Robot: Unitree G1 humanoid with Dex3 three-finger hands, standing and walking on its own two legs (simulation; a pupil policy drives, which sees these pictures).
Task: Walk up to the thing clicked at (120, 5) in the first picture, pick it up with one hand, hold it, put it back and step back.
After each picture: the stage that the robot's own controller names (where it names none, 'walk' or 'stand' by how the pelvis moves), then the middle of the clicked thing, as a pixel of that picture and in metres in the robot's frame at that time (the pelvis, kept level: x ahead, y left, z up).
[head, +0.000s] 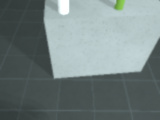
stand; (120, 0) +1.07 -0.29 -0.05
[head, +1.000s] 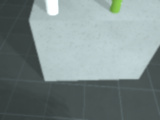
rise first; (116, 2) +0.96 -0.20 -0.02
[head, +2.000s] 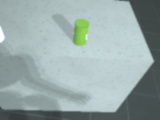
walk; (80, 33) +0.64 +0.01 -0.01
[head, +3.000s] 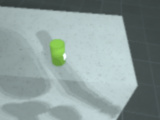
stand; (57, 53) +0.54 +0.11 -0.03
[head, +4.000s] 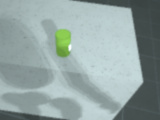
stand; (63, 43) +0.55 +0.08 -0.02
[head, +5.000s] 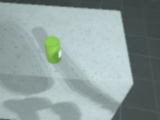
stand; (53, 50) +0.54 +0.13 -0.04
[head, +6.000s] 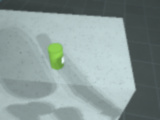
stand; (56, 56) +0.53 +0.12 -0.05
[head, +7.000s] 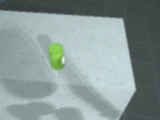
stand; (56, 57) +0.54 +0.12 -0.05
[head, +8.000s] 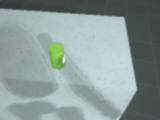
stand; (57, 56) +0.53 +0.12 -0.05
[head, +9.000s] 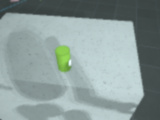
rise first; (63, 59) +0.53 +0.11 -0.04
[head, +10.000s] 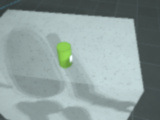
go down; (64, 55) +0.54 +0.11 -0.04
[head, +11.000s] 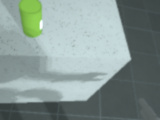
go down; (31, 19) +0.54 +0.11 +0.04
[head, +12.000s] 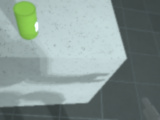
approach; (27, 21) +0.55 +0.11 +0.04
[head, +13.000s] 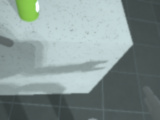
close in; (26, 1) +0.58 +0.10 +0.07
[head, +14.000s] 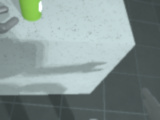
close; (30, 0) +0.58 +0.09 +0.08
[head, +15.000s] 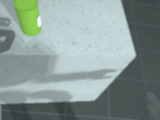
lift; (28, 17) +0.54 +0.11 +0.06
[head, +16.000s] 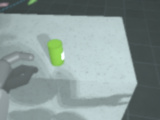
lift; (56, 53) +0.56 +0.11 +0.00
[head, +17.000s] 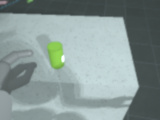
stand; (56, 55) +0.54 +0.11 -0.01
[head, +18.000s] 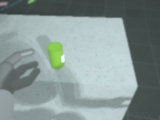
stand; (56, 55) +0.55 +0.11 -0.01
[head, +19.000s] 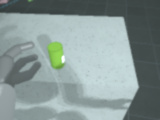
stand; (56, 56) +0.54 +0.11 -0.02
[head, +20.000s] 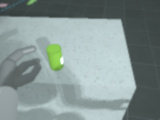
stand; (55, 57) +0.54 +0.12 -0.02
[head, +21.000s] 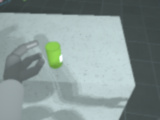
stand; (54, 55) +0.55 +0.11 -0.02
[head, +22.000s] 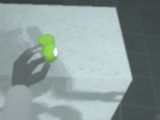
stand; (48, 49) +0.55 +0.12 -0.01
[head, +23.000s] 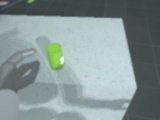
stand; (55, 57) +0.54 +0.12 -0.02
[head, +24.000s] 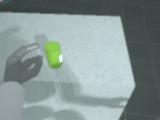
stand; (54, 55) +0.54 +0.11 -0.02
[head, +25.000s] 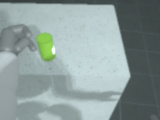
crouch; (46, 47) +0.56 +0.12 -0.01
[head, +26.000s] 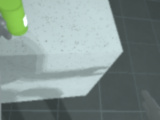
lower; (14, 16) +0.55 +0.12 +0.04
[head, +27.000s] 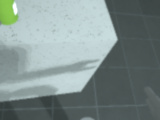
lower; (3, 3) +0.58 +0.13 +0.08
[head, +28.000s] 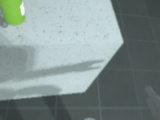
lower; (10, 4) +0.57 +0.12 +0.08
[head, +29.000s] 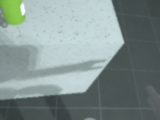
lower; (11, 4) +0.57 +0.12 +0.08
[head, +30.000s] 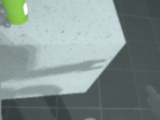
lower; (14, 4) +0.57 +0.11 +0.08
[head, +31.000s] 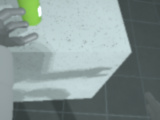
open; (29, 6) +0.59 +0.09 +0.06
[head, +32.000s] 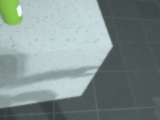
sink last; (9, 6) +0.61 +0.12 +0.05
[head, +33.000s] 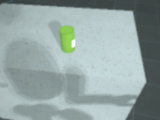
stand; (67, 39) +0.60 +0.09 +0.02
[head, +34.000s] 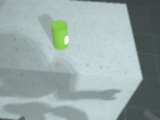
stand; (60, 35) +0.58 +0.09 +0.03
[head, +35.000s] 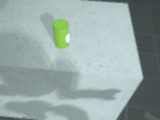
stand; (61, 34) +0.59 +0.09 +0.03
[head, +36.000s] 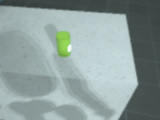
stand; (63, 44) +0.60 +0.09 -0.03
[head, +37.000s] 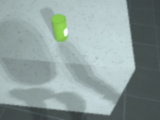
walk; (59, 28) +0.63 +0.11 -0.02
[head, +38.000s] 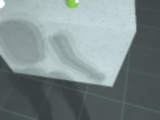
walk; out of the picture +0.85 +0.05 -0.02
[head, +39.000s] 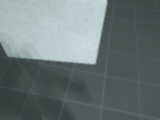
walk; out of the picture +1.17 +0.17 -0.02
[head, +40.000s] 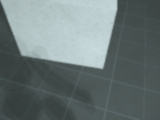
stand; out of the picture +1.24 +0.07 -0.04
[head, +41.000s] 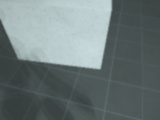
stand; out of the picture +1.23 +0.09 -0.05
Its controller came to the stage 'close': yes
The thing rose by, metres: 0.00
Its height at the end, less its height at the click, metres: +0.00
